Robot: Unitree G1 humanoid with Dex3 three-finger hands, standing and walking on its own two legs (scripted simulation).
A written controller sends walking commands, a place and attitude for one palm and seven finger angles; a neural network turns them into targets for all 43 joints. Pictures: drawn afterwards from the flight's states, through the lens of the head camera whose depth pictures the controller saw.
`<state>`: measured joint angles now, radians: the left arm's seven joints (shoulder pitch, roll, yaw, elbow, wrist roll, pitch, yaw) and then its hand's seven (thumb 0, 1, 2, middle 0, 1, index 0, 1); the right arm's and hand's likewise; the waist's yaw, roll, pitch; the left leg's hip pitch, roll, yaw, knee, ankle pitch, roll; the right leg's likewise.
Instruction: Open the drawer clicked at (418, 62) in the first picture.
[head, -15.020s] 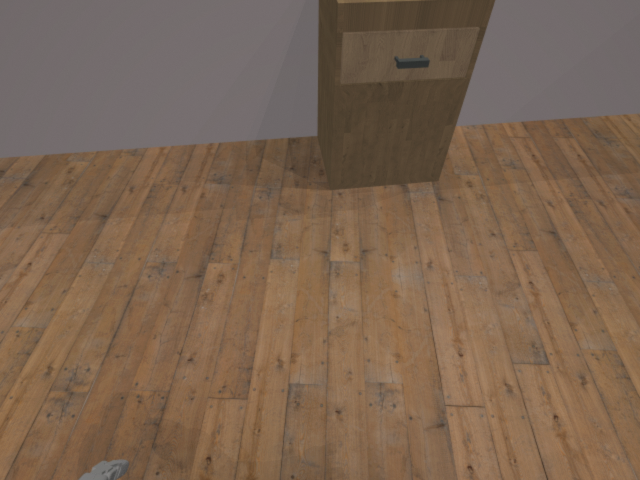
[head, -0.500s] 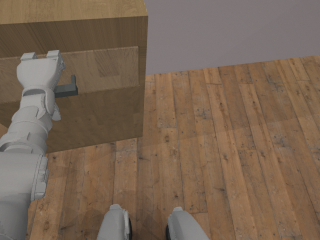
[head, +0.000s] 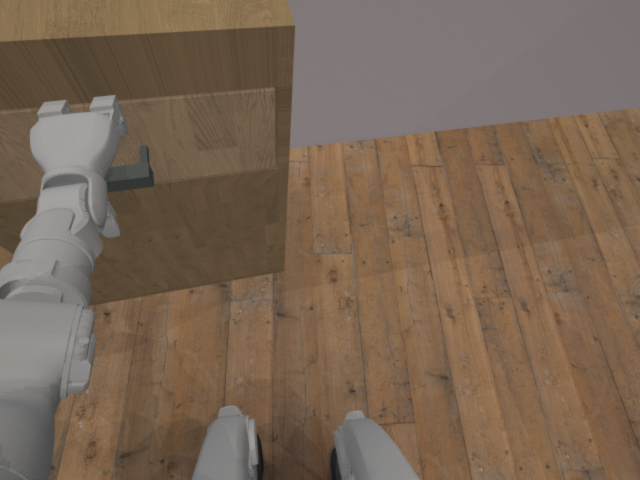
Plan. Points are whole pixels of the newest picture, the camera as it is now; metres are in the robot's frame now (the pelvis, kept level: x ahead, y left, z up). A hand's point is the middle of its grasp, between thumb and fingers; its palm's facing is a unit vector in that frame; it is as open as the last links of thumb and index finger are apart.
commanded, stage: lower the fingers behind the handle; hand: left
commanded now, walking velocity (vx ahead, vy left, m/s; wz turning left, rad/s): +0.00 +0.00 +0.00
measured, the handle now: (109, 167) +0.56 +0.26 -0.05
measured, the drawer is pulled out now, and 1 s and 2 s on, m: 0.00 0.00 0.00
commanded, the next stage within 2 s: lift the fingers back up to retry in 1.42 s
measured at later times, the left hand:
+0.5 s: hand (100, 173) +0.52 +0.24 +0.00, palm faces -0.01 +0.01 -1.00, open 13.8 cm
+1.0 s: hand (111, 194) +0.52 +0.25 -0.05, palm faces +0.00 +0.00 -1.00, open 13.6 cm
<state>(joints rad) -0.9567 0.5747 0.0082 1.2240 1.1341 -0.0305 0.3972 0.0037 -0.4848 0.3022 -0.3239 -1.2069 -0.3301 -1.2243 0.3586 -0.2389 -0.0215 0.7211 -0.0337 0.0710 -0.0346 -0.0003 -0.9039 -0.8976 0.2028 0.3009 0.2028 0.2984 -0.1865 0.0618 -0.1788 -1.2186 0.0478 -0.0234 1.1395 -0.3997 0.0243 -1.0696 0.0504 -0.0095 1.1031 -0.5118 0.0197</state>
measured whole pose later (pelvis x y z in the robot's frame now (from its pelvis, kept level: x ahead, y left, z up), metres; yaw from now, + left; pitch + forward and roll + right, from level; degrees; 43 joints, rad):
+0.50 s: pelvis -0.03 +0.00 -0.04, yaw +0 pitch +29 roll -5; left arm -1.08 0.62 -0.03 1.26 1.14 0.02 0.37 0.00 -0.49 0.30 -0.32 -1.21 -0.28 -1.32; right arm 0.32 -0.25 0.01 0.68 -0.02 0.06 -0.04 0.00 -0.90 -0.90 0.20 0.30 0.20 0.30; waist -0.21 0.06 -0.19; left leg -1.39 0.05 -0.04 1.28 -0.40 0.02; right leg -1.24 0.05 -0.03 1.27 -0.54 0.02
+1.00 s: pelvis -0.03 +0.00 -0.06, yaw -1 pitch +32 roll -6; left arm -1.09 0.60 -0.02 1.25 1.14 0.07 0.42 0.00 -0.48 0.30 -0.34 -1.23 -0.32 -1.29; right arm 0.31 -0.22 0.03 0.72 -0.03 0.03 -0.03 0.00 -0.90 -0.90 0.20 0.30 0.20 0.30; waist -0.20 0.06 -0.19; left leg -1.51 0.04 -0.06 1.38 -0.43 0.02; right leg -1.35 0.05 -0.04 1.36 -0.57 0.02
